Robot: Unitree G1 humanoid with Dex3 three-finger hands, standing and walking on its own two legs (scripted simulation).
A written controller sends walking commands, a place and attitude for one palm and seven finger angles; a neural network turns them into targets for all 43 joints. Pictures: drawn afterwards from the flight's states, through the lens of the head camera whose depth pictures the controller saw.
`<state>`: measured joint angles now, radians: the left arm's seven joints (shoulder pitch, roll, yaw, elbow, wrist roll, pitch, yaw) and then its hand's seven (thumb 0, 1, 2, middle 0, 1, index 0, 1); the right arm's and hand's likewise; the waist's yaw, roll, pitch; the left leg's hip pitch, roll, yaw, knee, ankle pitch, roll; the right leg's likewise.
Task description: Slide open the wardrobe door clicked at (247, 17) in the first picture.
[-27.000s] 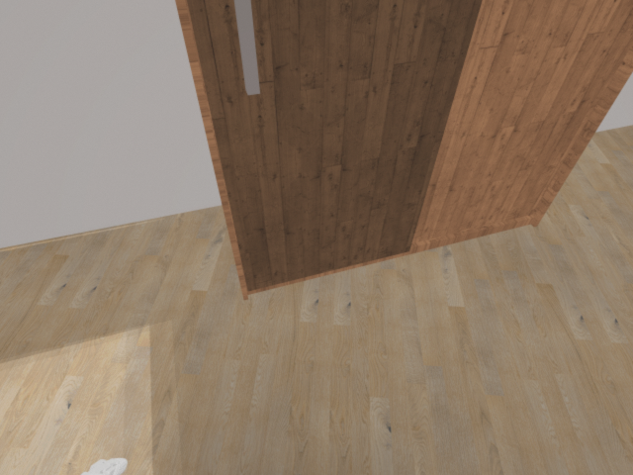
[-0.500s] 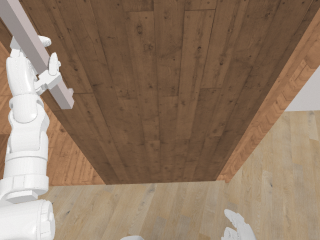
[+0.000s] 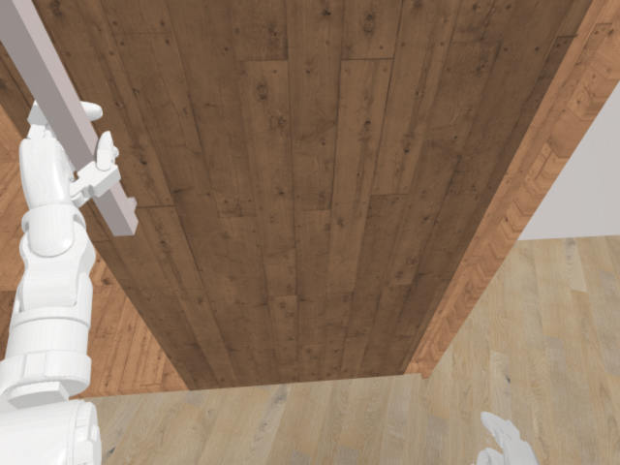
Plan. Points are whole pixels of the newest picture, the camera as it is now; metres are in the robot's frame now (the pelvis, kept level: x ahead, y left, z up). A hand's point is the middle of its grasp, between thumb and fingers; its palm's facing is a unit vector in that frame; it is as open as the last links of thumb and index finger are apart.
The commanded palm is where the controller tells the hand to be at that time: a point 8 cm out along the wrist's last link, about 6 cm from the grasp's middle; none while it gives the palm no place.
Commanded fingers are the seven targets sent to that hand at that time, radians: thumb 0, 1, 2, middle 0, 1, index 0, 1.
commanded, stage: loosen the grip on the handle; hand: left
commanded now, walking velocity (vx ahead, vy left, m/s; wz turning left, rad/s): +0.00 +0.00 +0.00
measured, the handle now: (83, 126) +0.42 +0.30 +0.23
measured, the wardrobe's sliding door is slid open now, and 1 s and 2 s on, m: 0.58 0.57 0.57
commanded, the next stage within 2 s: slip the hand off the handle in 0.66 s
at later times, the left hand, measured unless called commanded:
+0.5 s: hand (92, 170) +0.38 +0.29 +0.20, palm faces +0.47 -0.87 -0.17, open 13.6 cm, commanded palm +0.34 +0.32 +0.19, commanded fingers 0.00 -0.55 0.20 -0.29 -1.20 -0.29 -1.20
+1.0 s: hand (66, 171) +0.38 +0.32 +0.19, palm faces +0.46 -0.88 -0.15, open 14.6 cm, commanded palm +0.34 +0.36 +0.18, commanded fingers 0.00 -0.55 0.20 -0.25 -1.15 -0.25 -1.15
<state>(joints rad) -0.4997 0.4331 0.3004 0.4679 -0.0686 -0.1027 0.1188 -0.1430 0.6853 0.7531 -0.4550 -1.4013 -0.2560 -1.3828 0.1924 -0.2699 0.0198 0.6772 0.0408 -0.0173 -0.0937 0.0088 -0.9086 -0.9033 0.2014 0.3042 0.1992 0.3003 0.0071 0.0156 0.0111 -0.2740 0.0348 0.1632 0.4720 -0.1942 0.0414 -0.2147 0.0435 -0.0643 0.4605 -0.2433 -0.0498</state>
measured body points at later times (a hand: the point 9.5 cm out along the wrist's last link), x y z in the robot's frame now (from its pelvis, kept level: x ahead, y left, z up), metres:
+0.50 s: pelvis -0.03 -0.02 -0.01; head -0.02 -0.01 +0.44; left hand +0.35 +0.33 +0.21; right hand +0.06 -0.29 -0.12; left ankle +0.04 +0.09 -0.74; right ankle +0.00 -0.08 -0.74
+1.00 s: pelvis +0.01 +0.00 -0.01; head +0.02 +0.00 +0.44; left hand +0.35 +0.36 +0.20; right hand +0.17 -0.24 -0.10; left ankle +0.04 +0.08 -0.74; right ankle +0.00 -0.08 -0.74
